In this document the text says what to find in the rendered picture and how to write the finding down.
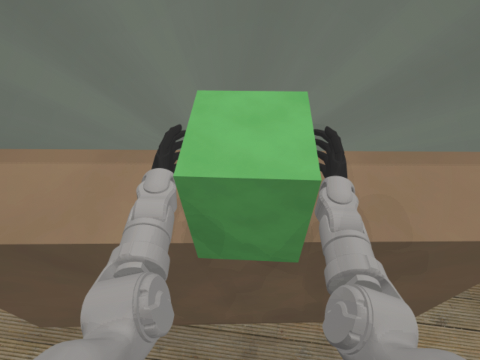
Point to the robot right upper arm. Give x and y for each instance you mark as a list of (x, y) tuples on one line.
[(364, 324)]

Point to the pedestal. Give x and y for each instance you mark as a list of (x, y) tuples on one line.
[(63, 212)]

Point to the right robot forearm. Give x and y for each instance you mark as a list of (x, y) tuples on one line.
[(345, 244)]

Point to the robot right hand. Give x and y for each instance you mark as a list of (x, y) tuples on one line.
[(335, 161)]

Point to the robot left hand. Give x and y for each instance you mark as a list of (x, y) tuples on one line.
[(166, 157)]

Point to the carton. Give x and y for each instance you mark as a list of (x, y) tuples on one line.
[(248, 174)]

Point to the robot left upper arm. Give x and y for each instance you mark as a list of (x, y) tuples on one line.
[(122, 318)]

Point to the left robot forearm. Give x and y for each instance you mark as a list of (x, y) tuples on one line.
[(147, 234)]

